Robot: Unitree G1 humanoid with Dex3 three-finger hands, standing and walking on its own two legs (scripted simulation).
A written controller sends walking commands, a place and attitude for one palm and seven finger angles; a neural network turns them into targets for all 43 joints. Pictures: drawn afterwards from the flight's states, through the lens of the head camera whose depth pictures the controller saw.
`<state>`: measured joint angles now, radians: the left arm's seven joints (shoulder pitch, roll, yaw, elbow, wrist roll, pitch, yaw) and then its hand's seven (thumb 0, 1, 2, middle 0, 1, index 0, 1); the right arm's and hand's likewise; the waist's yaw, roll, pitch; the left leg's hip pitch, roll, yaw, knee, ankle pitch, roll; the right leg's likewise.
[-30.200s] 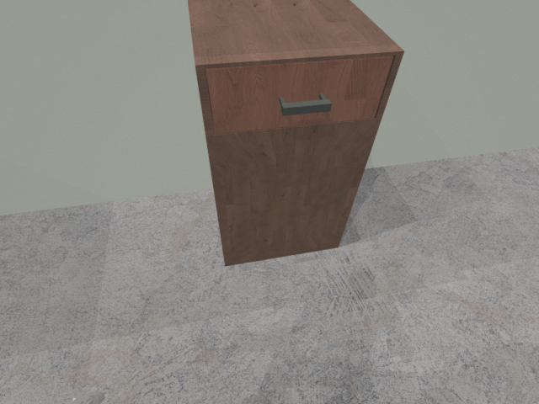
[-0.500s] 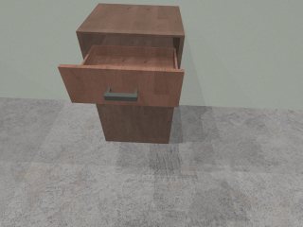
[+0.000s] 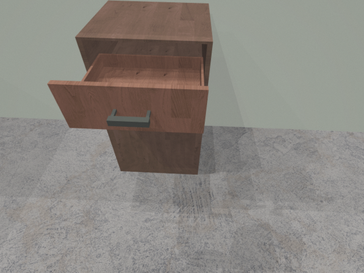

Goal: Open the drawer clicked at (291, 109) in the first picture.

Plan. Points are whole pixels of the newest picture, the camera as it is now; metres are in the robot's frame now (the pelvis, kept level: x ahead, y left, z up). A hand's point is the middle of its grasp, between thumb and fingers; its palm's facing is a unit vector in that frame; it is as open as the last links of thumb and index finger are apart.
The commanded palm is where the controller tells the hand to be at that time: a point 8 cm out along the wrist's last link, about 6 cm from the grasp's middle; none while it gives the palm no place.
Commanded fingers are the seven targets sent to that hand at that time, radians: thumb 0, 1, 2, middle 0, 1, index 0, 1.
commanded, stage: come to a stop and stand still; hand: left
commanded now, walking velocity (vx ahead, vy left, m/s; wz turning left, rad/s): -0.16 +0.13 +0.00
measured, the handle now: (130, 117) +0.54 +0.20 +0.02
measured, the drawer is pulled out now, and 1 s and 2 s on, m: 0.29 0.29 0.29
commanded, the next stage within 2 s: look again from close up in 0.88 s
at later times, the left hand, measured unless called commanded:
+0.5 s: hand out of the picture +0.03 +0.20 -0.17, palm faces +0.00 -0.97 -0.24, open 7.3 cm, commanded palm none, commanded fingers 0.00 0.90 0.90 -0.20 -0.30 -0.20 -0.30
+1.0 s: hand out of the picture +0.02 +0.20 -0.17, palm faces -0.03 -0.98 -0.20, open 7.3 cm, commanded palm none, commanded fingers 0.00 0.90 0.90 -0.20 -0.30 -0.20 -0.30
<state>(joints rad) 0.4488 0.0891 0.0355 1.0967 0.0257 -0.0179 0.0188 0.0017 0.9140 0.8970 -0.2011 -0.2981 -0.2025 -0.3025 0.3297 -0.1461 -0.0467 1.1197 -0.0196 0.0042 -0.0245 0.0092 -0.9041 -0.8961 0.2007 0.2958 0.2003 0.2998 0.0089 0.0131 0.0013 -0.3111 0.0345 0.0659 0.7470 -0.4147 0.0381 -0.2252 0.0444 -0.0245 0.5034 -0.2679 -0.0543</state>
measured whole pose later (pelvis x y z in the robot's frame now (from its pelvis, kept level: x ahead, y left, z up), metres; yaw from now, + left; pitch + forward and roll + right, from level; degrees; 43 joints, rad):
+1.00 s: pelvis +0.01 +0.03 +0.00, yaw +0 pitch +0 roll +0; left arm 0.28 0.17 -0.03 1.05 0.01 -0.01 0.02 0.00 0.91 0.90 -0.20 -0.30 -0.20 -0.30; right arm 0.26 -0.18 0.01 1.07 -0.01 -0.02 0.00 0.01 -0.90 -0.90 0.20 0.30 0.20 0.30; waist -0.01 0.00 0.04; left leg -0.25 -0.03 0.10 0.44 -0.19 0.06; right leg -0.22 -0.01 0.01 0.49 -0.26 0.00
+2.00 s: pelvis +0.00 -0.02 -0.05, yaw +0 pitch +10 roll +2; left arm 0.47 0.35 -0.06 0.02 1.11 -0.12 0.48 0.00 0.56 0.75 -0.24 -0.52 -0.24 -0.52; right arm 0.05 -0.28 -0.06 0.50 -0.08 0.07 0.05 0.01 -0.90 -0.90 0.20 0.30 0.20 0.30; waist 0.11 -0.01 -0.13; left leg -0.68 0.02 0.08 0.88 -0.38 0.00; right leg -0.66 0.02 -0.03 0.95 -0.48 -0.07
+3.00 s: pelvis +0.03 +0.02 +0.00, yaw +2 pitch +1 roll +0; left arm -0.11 0.53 -0.05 -0.03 0.89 0.07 -0.02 0.00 -0.47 0.31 -0.32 -1.19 -0.32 -1.19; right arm 0.07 -0.23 0.03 0.60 0.02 0.16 0.00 0.01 -0.90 -0.90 0.20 0.30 0.20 0.30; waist 0.08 0.09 -0.01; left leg -0.26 -0.04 0.05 0.48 -0.23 0.05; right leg -0.20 -0.01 -0.04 0.49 -0.30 -0.01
